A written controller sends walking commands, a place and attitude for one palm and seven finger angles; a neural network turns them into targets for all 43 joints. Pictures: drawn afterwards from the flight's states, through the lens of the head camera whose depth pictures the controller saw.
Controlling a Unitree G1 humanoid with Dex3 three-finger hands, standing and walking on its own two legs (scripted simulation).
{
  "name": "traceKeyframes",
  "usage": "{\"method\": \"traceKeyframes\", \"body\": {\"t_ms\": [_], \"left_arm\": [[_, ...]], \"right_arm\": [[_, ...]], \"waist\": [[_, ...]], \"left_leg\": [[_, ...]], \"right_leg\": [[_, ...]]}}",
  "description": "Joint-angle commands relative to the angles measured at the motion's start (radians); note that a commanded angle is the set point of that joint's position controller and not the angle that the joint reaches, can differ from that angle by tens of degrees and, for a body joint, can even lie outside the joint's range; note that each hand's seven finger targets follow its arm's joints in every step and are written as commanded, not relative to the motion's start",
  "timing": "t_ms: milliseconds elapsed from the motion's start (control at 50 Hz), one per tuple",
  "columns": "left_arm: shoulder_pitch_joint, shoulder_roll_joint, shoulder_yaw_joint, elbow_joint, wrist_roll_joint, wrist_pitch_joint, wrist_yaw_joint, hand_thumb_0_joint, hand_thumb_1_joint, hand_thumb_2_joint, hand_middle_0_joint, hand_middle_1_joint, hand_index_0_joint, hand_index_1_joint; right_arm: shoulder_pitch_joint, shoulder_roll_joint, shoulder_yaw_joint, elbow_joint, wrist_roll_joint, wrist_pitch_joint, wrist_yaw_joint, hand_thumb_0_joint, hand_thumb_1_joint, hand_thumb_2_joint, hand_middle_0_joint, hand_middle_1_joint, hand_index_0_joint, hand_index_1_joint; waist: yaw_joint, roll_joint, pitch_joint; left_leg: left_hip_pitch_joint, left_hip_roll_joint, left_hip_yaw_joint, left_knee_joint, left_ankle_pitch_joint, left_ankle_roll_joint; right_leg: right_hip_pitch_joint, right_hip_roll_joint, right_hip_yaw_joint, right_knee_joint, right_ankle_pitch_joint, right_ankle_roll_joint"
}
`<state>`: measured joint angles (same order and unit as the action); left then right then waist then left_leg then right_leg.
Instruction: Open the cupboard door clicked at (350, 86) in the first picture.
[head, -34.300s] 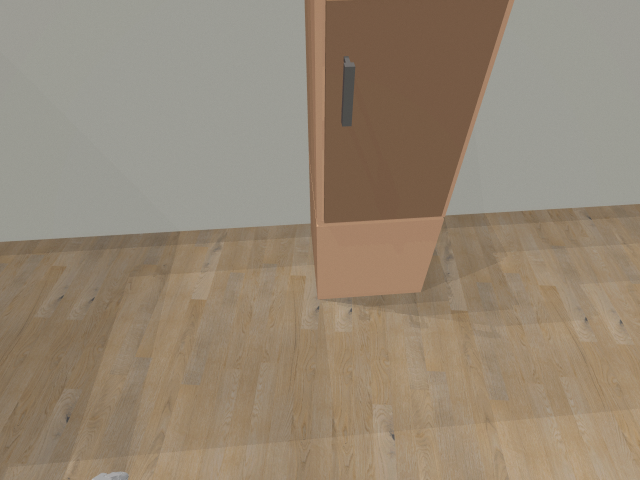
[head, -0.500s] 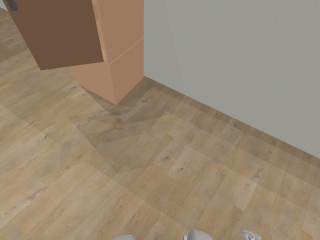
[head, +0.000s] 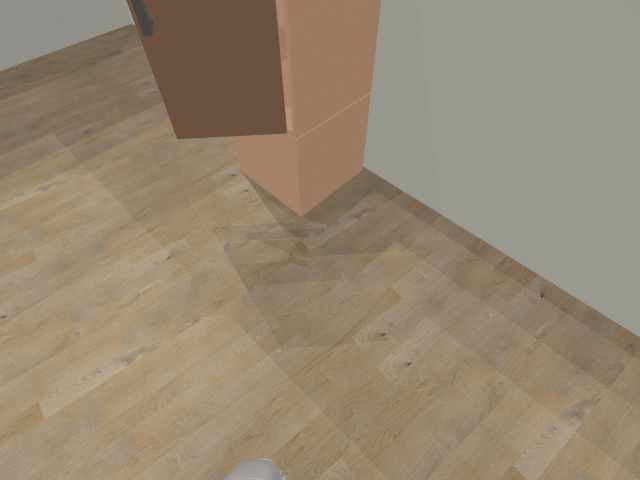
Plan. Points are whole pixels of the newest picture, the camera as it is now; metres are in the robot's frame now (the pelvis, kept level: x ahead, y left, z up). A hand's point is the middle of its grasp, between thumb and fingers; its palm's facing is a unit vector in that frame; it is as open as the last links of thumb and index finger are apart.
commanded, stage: take the last steps up to it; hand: left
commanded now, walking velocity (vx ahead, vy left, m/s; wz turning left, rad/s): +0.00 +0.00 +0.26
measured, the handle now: (140, 1) +1.08 +0.49 +0.08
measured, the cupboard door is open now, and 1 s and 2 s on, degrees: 49 49 49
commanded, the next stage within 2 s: come to a stop and stand still in 1.68 s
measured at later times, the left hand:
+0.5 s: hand out of the picture +0.08 +0.21 -0.16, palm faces +0.20 -0.95 -0.24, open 7.4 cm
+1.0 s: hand (117, 456) +0.16 +0.32 -0.18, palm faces +0.23 -0.95 -0.19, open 7.4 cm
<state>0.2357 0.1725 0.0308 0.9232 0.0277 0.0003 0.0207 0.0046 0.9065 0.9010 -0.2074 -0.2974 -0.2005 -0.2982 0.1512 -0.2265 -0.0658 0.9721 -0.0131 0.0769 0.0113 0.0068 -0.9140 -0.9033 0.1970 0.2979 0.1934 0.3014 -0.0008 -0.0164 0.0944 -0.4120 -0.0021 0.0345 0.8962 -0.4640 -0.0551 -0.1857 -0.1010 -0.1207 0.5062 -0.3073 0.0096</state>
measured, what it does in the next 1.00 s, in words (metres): walks ahead: left foot, then right foot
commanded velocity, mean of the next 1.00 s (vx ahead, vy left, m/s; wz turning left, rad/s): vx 0.29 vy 0.11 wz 0.08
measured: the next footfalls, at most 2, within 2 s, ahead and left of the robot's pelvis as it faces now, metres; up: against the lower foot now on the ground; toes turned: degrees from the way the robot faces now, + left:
left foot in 0.10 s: +0.05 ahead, +0.13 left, +0.00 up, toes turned +5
right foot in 0.42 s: +0.11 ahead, -0.10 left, +0.00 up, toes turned +0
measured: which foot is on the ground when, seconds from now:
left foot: up 0.00-0.08, down 0.10-0.42, up 0.44-0.78, down 0.80-1.00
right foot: down 0.00-0.10, up 0.12-0.40, down 0.42-0.80, up 0.82-1.00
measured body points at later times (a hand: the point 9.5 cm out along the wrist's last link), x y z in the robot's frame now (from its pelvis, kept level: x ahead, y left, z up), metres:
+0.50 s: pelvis +0.05 +0.01 -0.01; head +0.07 +0.00 +0.44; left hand +0.07 +0.26 -0.14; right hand +0.09 -0.22 -0.17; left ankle +0.01 +0.13 -0.69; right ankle +0.07 -0.10 -0.74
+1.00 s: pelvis +0.19 +0.13 +0.00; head +0.22 +0.14 +0.44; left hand +0.15 +0.37 -0.16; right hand +0.30 -0.09 -0.15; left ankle +0.21 +0.23 -0.74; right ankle +0.19 +0.01 -0.66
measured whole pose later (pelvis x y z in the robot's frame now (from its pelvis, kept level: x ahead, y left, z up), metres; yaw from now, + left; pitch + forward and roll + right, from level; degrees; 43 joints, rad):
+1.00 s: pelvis +0.19 +0.13 +0.00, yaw +9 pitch +0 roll +1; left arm 0.27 0.19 0.07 1.07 0.03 0.00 -0.01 0.01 0.91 0.90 -0.20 -0.30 -0.19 -0.30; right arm 0.21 -0.16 -0.05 1.00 -0.03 -0.06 -0.02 -0.01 -0.96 -0.90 0.20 0.30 0.20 0.30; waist 0.03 -0.05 0.05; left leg -0.27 0.01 0.18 0.47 -0.21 0.05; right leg -0.52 -0.12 -0.08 1.14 -0.33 0.00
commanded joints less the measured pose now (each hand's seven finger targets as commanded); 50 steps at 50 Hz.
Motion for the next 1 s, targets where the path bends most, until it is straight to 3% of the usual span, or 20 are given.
{"method": "traceKeyframes", "body": {"t_ms": [0,40,80,100,180,280,360,380,400,420,440,480,520,680,740,760,780,800,880,980], "left_arm": [[0.067,0.223,0.066,-0.01,-0.001,-0.014,0.011,0.0,0.9,0.9,-0.2,-0.3,-0.2,-0.3],[0.042,0.203,0.061,-0.006,-0.016,-0.008,0.004,0.0,0.9,0.9,-0.2,-0.3,-0.2,-0.3],[0.024,0.12,0.042,-0.05,-0.019,0.0,-0.009,0.0,0.9,0.9,-0.2,-0.3,-0.2,-0.3],[-0.04,0.126,0.043,-0.064,-0.006,0.011,-0.009,0.0,0.9,0.9,-0.2,-0.3,-0.2,-0.3],[-0.062,0.114,0.048,-0.024,-0.003,0.0,-0.039,0.0,0.9,0.9,-0.2,-0.3,-0.2,-0.3],[-0.057,0.088,0.04,-0.015,-0.003,-0.007,-0.046,0.0,0.9,0.9,-0.2,-0.3,-0.2,-0.3],[0.107,0.103,0.056,0.04,0.0,-0.021,-0.041,0.0,0.9,0.9,-0.2,-0.3,-0.2,-0.3],[0.193,0.165,0.071,0.06,0.009,-0.033,-0.032,0.0,0.9,0.9,-0.2,-0.3,-0.2,-0.3],[0.265,0.26,0.09,0.071,0.01,-0.037,-0.02,0.0,0.9,0.9,-0.2,-0.3,-0.2,-0.3],[0.258,0.262,0.086,0.064,-0.004,-0.037,-0.014,0.0,0.9,0.9,-0.2,-0.3,-0.2,-0.3],[0.184,0.234,0.076,0.051,-0.001,-0.044,-0.007,0.0,0.9,0.9,-0.2,-0.3,-0.2,-0.3],[0.082,0.159,0.057,0.038,-0.005,-0.056,-0.006,0.0,0.9,0.9,-0.2,-0.3,-0.2,-0.3],[0.103,0.128,0.048,0.052,-0.007,-0.074,-0.01,0.0,0.9,0.9,-0.2,-0.3,-0.2,-0.3],[0.178,0.167,0.052,0.145,0.005,-0.079,-0.012,0.0,0.9,0.9,-0.2,-0.3,-0.2,-0.3],[0.139,0.165,0.06,0.144,-0.001,-0.06,-0.013,0.0,0.9,0.9,-0.2,-0.3,-0.2,-0.3],[0.15,0.129,0.053,0.136,-0.001,-0.055,-0.018,0.0,0.9,0.9,-0.2,-0.3,-0.2,-0.3],[0.171,0.062,0.043,0.112,-0.01,-0.049,-0.024,0.0,0.9,0.9,-0.2,-0.3,-0.2,-0.3],[0.092,0.043,0.034,0.057,-0.01,-0.048,-0.022,0.0,0.9,0.9,-0.2,-0.3,-0.2,-0.3],[0.052,0.042,0.039,0.082,0.002,-0.032,-0.033,0.0,0.9,0.9,-0.2,-0.3,-0.2,-0.3],[0.032,0.018,0.038,0.069,0.0,-0.016,-0.041,0.0,0.9,0.9,-0.2,-0.3,-0.2,-0.3]], "right_arm": [[-0.041,-0.029,0.004,-0.072,0.006,-0.047,-0.001,0.0,-0.9,-0.9,0.2,0.3,0.2,0.3],[0.031,-0.065,0.002,-0.045,0.001,-0.061,-0.006,0.0,-0.9,-0.9,0.2,0.3,0.2,0.3],[0.126,-0.219,-0.032,-0.039,-0.016,-0.066,-0.012,0.0,-0.9,-0.9,0.2,0.3,0.2,0.3],[0.154,-0.227,-0.033,-0.031,-0.021,-0.061,-0.02,0.0,-0.9,-0.9,0.2,0.3,0.2,0.3],[0.084,-0.142,-0.01,-0.041,-0.017,-0.092,-0.034,0.0,-0.9,-0.9,0.2,0.3,0.2,0.3],[0.104,-0.142,-0.009,-0.021,-0.016,-0.098,-0.027,0.0,-0.9,-0.9,0.2,0.3,0.2,0.3],[0.066,-0.122,-0.01,-0.02,-0.008,-0.09,-0.02,0.0,-0.9,-0.9,0.2,0.3,0.2,0.3],[0.058,-0.078,-0.004,-0.032,0.003,-0.094,-0.013,0.0,-0.9,-0.9,0.2,0.3,0.2,0.3],[0.03,-0.033,0.003,-0.072,0.002,-0.094,-0.006,0.0,-0.9,-0.9,0.2,0.3,0.2,0.3],[-0.023,-0.098,-0.006,-0.091,-0.017,-0.089,0.001,0.0,-0.9,-0.9,0.2,0.3,0.2,0.3],[-0.035,-0.083,-0.014,-0.08,-0.016,-0.083,0.006,0.0,-0.9,-0.9,0.2,0.3,0.2,0.3],[0.014,-0.054,-0.016,-0.04,-0.017,-0.068,0.019,0.0,-0.9,-0.9,0.2,0.3,0.2,0.3],[0.045,-0.024,-0.007,-0.015,-0.017,-0.068,0.027,0.0,-0.9,-0.9,0.2,0.3,0.2,0.3],[-0.045,0.021,0.01,-0.05,-0.005,-0.097,0.045,0.0,-0.9,-0.9,0.2,0.3,0.2,0.3],[0.097,-0.021,0.003,-0.006,-0.01,-0.115,0.031,0.0,-0.9,-0.9,0.2,0.3,0.2,0.3],[0.228,-0.087,-0.014,0.033,-0.015,-0.122,0.018,0.0,-0.9,-0.9,0.2,0.3,0.2,0.3],[0.363,-0.212,-0.048,0.061,-0.027,-0.127,-0.002,0.0,-0.9,-0.9,0.2,0.3,0.2,0.3],[0.435,-0.24,-0.052,0.073,-0.024,-0.116,-0.022,0.0,-0.9,-0.9,0.2,0.3,0.2,0.3],[0.167,-0.081,-0.009,0.02,-0.019,-0.131,-0.031,0.0,-0.9,-0.9,0.2,0.3,0.2,0.3],[0.176,-0.053,-0.007,0.037,-0.018,-0.153,-0.033,0.0,-0.9,-0.9,0.2,0.3,0.2,0.3]], "waist": [[0.026,-0.175,-0.111],[-0.016,-0.097,-0.132],[-0.057,0.287,-0.171],[-0.086,0.248,-0.153],[-0.018,0.198,-0.065],[-0.009,0.155,-0.056],[0.076,0.045,-0.052],[0.119,-0.118,-0.067],[0.152,-0.373,-0.046],[0.135,-0.232,0.01],[0.089,-0.194,0.061],[0.025,-0.165,0.057],[0.02,-0.161,0.01],[0.054,-0.175,-0.008],[-0.023,-0.124,-0.046],[-0.075,0.027,-0.12],[-0.119,0.304,-0.212],[-0.145,0.294,-0.205],[-0.021,0.195,-0.055],[0.005,0.082,-0.06]], "left_leg": [[0.084,-0.017,0.045,-0.274,0.083,0.014],[0.284,0.01,0.021,-0.483,0.284,0.041],[0.441,0.362,-0.39,-0.566,0.458,0.237],[0.37,0.382,-0.44,-0.622,0.227,0.299],[0.268,0.254,-0.317,-0.658,0.146,0.249],[0.197,0.205,-0.25,-0.667,0.099,0.242],[-0.034,0.122,-0.197,-0.508,-0.053,0.184],[-0.199,0.013,-0.086,-0.301,-0.083,0.126],[-0.357,-0.06,0.005,-0.005,-0.156,0.071],[-0.356,0.007,-0.081,0.167,-0.092,0.066],[-0.348,0.048,-0.104,0.25,0.01,0.059],[-0.281,0.092,-0.088,0.258,0.175,0.036],[-0.236,0.095,-0.038,0.192,0.261,0.015],[-0.07,0.06,0.08,-0.245,0.244,0.023],[0.225,0.01,0.133,-0.409,0.26,0.046],[0.425,0.056,0.082,-0.437,0.211,0.067],[0.588,0.301,-0.275,-0.503,0.149,0.151],[0.569,0.402,-0.42,-0.635,0.098,0.226],[0.182,0.346,-0.25,-0.728,-0.039,0.202],[0.203,0.309,-0.105,-0.76,0.184,0.229]], "right_leg": [[0.107,-0.207,0.132,-0.057,0.608,-0.113],[-0.016,-0.166,0.09,0.029,0.424,-0.04],[-0.31,0.009,-0.024,0.363,-0.303,0.048],[-0.355,0.019,0.035,0.51,-0.356,0.032],[-0.399,-0.007,0.089,0.569,-0.148,0.015],[-0.232,0.027,0.028,0.299,-0.127,0.015],[0.148,0.053,0.015,-0.001,-0.017,0.012],[0.307,-0.088,0.194,-0.154,-0.177,-0.024],[0.345,-0.384,0.6,-0.356,-0.356,-0.134],[0.192,-0.437,0.679,-0.421,-0.469,-0.195],[0.072,-0.4,0.653,-0.42,-0.498,-0.186],[-0.016,-0.312,0.395,-0.408,-0.297,-0.121],[0.024,-0.236,0.207,-0.379,-0.023,-0.085],[0.09,-0.24,0.06,-0.283,0.217,-0.086],[-0.027,-0.185,0.003,-0.127,0.174,-0.054],[-0.115,-0.136,-0.043,0.094,0.164,-0.031],[-0.335,-0.001,-0.098,0.395,-0.173,0.015],[-0.443,0.044,-0.009,0.619,-0.311,-0.003],[-0.438,-0.064,0.102,0.761,-0.063,-0.026],[-0.371,-0.053,0.082,0.489,0.035,-0.008]]}}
